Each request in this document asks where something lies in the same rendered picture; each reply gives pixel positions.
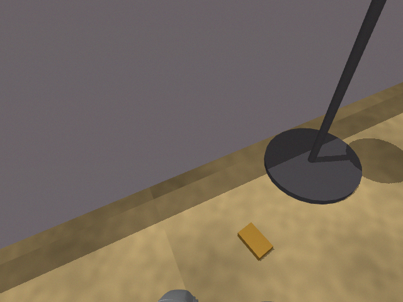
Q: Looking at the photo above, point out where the coat stand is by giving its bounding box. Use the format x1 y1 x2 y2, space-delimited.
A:
264 0 386 204

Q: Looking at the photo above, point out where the small box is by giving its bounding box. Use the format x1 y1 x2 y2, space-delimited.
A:
237 222 273 261

